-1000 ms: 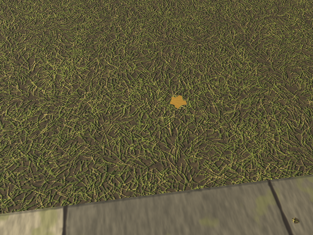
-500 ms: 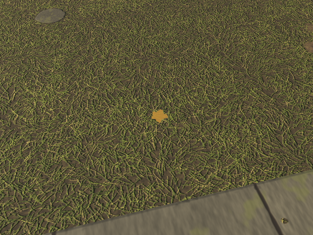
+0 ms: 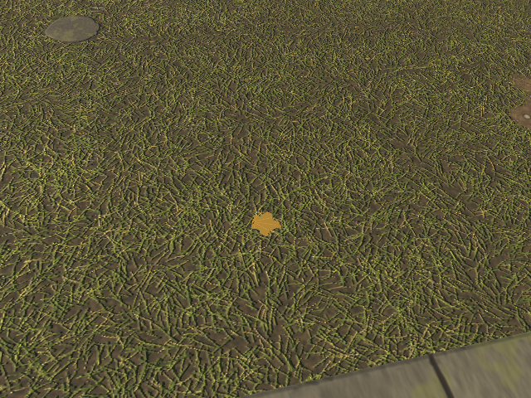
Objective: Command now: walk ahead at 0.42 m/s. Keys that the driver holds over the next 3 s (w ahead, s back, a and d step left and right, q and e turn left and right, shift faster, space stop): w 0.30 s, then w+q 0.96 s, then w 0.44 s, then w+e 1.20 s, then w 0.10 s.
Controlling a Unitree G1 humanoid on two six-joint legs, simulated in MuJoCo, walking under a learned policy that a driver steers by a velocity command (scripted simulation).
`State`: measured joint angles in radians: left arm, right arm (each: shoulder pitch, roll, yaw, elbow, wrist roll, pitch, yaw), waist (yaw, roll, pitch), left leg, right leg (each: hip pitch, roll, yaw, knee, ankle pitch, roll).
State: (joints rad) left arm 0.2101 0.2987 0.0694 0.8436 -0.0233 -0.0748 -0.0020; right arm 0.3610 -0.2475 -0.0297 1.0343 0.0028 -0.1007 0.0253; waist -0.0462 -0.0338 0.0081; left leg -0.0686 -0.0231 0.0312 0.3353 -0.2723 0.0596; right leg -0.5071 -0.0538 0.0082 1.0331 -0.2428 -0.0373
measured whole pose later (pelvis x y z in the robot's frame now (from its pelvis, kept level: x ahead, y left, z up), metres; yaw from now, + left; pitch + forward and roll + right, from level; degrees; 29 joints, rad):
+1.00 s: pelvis +0.56 +0.06 -0.01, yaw +20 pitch +1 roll -1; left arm 0.18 0.29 0.05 0.82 -0.01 -0.12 0.00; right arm 0.23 -0.28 -0.08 0.74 0.01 -0.06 0.03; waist -0.01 -0.01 0.07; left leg -0.36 -0.09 0.01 0.50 -0.17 0.10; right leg -0.43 -0.06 0.03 1.20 -0.39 -0.01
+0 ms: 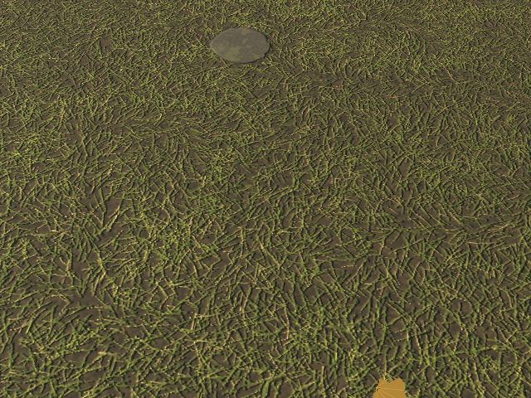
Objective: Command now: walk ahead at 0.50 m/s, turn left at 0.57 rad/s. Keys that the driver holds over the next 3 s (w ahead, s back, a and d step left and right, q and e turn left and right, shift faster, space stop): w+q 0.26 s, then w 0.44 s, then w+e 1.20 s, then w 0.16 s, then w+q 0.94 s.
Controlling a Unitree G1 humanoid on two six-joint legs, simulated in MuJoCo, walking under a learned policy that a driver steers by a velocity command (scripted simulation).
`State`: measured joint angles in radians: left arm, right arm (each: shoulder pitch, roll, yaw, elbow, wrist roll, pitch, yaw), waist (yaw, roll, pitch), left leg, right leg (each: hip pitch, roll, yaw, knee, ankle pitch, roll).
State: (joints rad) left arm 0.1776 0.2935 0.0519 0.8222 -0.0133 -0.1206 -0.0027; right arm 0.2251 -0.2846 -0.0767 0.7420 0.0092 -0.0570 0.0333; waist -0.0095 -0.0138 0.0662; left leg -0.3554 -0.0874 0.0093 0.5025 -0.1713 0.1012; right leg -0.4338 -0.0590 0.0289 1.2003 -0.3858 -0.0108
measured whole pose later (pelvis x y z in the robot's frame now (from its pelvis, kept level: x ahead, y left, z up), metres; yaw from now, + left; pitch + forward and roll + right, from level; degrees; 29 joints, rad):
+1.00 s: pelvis +0.54 +0.08 +0.01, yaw +9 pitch +2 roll +1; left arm 0.29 0.31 0.06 0.83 -0.03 -0.05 -0.01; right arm 0.22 -0.25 -0.05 0.70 -0.01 -0.09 0.02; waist 0.00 -0.05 0.01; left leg -0.27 0.00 0.09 0.42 -0.18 0.03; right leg -0.51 -0.07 0.04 1.14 -0.34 0.00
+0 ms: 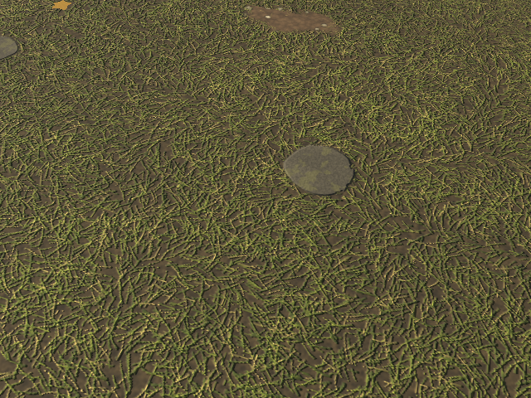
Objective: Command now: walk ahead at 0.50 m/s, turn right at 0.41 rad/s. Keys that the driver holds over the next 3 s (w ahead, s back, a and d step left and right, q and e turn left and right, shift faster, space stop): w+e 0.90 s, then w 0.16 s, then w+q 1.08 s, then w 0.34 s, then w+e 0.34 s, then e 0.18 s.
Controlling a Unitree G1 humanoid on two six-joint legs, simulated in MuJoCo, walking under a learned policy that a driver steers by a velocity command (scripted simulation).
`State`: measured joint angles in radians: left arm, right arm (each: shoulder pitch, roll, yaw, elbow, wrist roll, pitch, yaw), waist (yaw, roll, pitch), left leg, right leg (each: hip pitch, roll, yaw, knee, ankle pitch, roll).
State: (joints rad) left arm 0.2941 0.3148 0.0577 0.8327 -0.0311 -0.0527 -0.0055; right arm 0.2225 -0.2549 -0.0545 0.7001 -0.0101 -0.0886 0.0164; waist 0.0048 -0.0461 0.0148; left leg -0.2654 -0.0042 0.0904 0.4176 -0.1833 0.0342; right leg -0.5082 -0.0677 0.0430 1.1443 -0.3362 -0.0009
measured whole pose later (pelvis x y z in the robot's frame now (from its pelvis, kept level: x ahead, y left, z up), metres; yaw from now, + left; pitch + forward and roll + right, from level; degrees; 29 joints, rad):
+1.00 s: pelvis +0.54 -0.13 +0.00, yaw -35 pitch +1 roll +1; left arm 0.29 0.31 0.07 0.70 -0.02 -0.03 0.01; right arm 0.21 -0.26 -0.06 0.73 -0.01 -0.10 0.02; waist -0.01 -0.05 0.02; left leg -0.28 -0.03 0.04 0.44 -0.19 0.03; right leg -0.48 0.00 0.08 1.18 -0.37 -0.01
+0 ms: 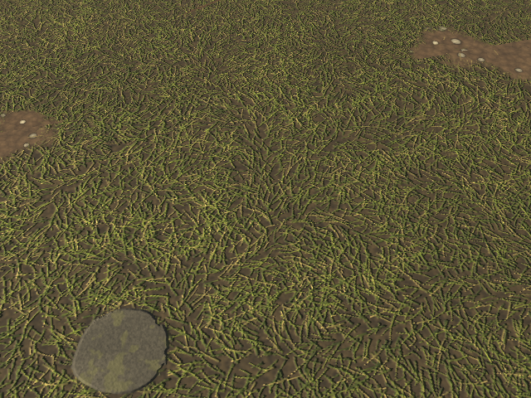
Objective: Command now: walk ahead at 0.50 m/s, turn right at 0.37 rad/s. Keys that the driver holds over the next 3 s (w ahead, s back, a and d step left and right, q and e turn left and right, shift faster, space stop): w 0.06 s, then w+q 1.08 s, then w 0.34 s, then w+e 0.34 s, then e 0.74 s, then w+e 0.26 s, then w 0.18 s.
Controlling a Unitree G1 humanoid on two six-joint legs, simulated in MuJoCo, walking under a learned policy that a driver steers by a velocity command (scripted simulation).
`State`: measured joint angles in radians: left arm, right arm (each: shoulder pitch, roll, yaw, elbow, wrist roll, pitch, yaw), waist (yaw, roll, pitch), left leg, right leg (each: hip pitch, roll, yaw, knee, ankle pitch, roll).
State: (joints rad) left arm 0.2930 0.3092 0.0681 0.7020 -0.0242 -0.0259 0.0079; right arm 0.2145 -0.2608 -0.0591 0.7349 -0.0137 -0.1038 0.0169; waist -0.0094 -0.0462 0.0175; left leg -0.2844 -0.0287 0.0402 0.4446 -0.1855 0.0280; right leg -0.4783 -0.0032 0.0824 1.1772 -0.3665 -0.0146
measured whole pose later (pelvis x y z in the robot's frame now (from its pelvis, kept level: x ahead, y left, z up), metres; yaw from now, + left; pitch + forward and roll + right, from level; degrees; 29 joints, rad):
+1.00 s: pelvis +0.50 +0.07 +0.00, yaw +25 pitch +1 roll +0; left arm 0.16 0.30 0.06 0.73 0.00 -0.11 0.00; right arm 0.27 -0.29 -0.07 0.70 0.01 -0.04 0.03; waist -0.02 -0.02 0.06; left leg -0.30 -0.10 -0.02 0.45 -0.17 0.10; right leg -0.53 -0.08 0.05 1.11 -0.34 0.02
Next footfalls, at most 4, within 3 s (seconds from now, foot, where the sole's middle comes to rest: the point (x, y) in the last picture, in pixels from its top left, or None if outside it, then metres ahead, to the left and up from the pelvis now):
0.32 right None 0.32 -0.16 -0.77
0.82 left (202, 376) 0.54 0.16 -0.77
1.30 right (229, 262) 0.88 0.11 -0.77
1.78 left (114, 245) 0.94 0.46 -0.77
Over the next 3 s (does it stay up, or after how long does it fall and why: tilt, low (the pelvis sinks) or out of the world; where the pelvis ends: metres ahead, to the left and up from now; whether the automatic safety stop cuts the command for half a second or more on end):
stays up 1.19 0.40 0.01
